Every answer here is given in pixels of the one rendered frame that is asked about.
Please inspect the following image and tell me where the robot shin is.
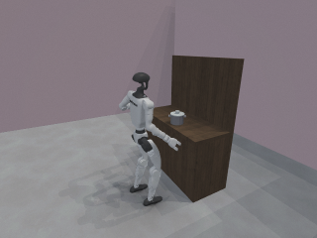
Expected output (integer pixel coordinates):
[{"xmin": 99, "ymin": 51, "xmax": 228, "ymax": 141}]
[
  {"xmin": 134, "ymin": 162, "xmax": 148, "ymax": 188},
  {"xmin": 148, "ymin": 170, "xmax": 161, "ymax": 201}
]

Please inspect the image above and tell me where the lid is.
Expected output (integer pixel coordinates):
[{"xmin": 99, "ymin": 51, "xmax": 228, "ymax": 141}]
[{"xmin": 170, "ymin": 111, "xmax": 185, "ymax": 117}]

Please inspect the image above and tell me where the robot right upper arm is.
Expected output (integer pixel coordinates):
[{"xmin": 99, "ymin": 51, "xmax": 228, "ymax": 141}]
[{"xmin": 143, "ymin": 98, "xmax": 155, "ymax": 132}]

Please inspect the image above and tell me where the robot left shin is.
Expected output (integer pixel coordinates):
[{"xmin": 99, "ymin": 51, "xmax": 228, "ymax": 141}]
[{"xmin": 134, "ymin": 162, "xmax": 148, "ymax": 188}]

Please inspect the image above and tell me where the table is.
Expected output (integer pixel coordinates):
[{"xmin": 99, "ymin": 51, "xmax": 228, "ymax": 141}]
[{"xmin": 146, "ymin": 56, "xmax": 244, "ymax": 203}]

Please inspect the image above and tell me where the robot right shin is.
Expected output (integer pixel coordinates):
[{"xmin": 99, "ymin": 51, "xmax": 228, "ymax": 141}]
[{"xmin": 148, "ymin": 170, "xmax": 161, "ymax": 201}]

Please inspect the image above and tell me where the robot right forearm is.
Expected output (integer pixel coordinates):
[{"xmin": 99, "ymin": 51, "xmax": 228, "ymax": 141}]
[{"xmin": 149, "ymin": 124, "xmax": 171, "ymax": 143}]

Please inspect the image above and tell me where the pot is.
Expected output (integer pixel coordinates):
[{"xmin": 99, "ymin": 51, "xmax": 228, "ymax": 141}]
[{"xmin": 168, "ymin": 114, "xmax": 186, "ymax": 126}]

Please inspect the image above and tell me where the robot left upper arm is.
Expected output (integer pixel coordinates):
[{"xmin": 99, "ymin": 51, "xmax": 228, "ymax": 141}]
[{"xmin": 119, "ymin": 90, "xmax": 135, "ymax": 111}]

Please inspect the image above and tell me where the robot right hand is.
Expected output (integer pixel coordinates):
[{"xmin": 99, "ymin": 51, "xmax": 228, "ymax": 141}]
[{"xmin": 168, "ymin": 138, "xmax": 181, "ymax": 151}]

